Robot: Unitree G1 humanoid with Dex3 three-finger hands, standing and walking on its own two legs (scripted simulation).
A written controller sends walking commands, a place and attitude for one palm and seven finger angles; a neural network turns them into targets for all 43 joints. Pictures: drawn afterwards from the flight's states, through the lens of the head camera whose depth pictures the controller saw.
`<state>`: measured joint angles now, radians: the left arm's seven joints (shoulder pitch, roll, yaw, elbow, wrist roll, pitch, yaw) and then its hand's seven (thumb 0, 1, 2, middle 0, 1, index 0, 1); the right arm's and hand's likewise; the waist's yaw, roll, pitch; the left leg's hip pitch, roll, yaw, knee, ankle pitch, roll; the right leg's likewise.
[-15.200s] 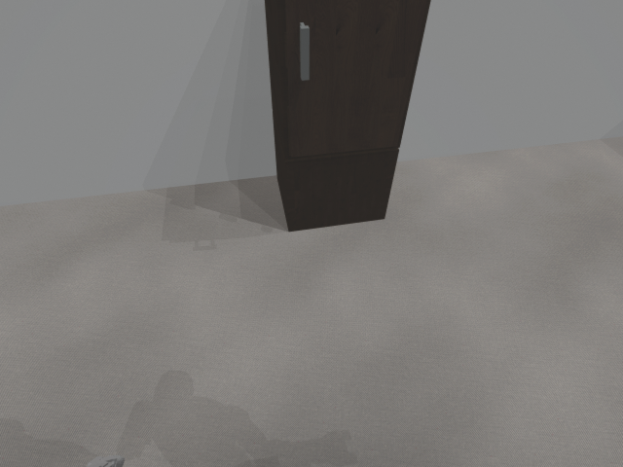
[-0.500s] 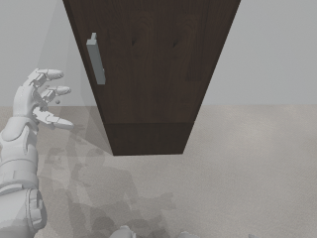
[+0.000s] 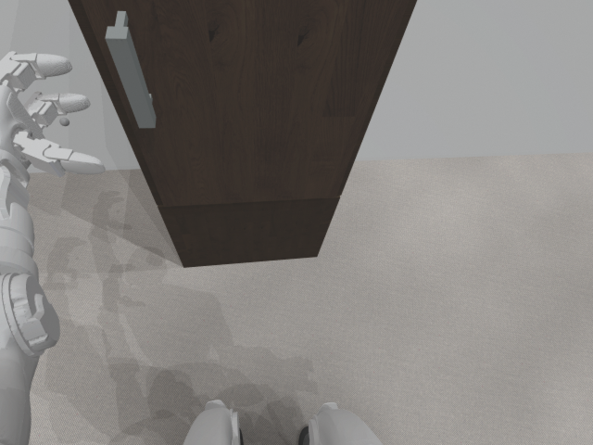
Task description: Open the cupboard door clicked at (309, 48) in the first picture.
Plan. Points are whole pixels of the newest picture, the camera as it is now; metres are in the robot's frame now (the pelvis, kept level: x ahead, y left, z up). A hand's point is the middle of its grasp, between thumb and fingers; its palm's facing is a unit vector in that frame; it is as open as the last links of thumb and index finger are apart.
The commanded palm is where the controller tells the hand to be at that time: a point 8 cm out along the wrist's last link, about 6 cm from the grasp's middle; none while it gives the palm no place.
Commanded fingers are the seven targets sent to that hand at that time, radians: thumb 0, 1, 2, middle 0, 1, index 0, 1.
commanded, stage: move the hooked fingers beside the handle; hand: left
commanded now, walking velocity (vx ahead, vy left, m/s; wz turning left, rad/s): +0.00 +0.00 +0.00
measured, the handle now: (135, 73) +0.60 +0.19 +0.10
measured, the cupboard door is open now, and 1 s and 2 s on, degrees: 0 0 0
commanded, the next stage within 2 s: slide the fingers in behind the handle in 1.04 s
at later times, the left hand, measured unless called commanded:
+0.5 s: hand (85, 94) +0.56 +0.25 +0.10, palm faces +0.05 -1.00 +0.00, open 14.0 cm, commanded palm +0.53 +0.29 +0.09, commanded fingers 0.00 -0.50 0.30 -0.30 -1.20 -0.30 -1.20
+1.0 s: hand (76, 102) +0.54 +0.25 +0.10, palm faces +0.06 -1.00 +0.00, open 14.0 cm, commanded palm +0.53 +0.28 +0.09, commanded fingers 0.00 -0.50 0.30 -0.30 -1.20 -0.30 -1.20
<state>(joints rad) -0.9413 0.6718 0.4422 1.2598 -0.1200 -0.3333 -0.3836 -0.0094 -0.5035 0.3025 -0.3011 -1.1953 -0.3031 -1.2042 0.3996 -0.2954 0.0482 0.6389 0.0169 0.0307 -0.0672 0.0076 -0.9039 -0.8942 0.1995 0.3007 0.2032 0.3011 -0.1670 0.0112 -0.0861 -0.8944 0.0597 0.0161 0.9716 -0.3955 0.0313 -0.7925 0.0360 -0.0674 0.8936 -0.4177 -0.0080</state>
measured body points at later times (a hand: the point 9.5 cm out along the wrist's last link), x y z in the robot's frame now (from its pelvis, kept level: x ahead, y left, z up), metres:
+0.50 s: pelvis +0.02 +0.00 +0.00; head +0.16 +0.03 +0.42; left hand +0.55 +0.30 +0.10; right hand -0.05 -0.26 -0.10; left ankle +0.03 +0.10 -0.68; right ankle +0.00 -0.12 -0.68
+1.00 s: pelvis +0.02 +0.00 +0.00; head +0.15 +0.04 +0.42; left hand +0.53 +0.31 +0.10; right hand +0.02 -0.27 -0.10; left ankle +0.03 +0.10 -0.68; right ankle +0.00 -0.12 -0.68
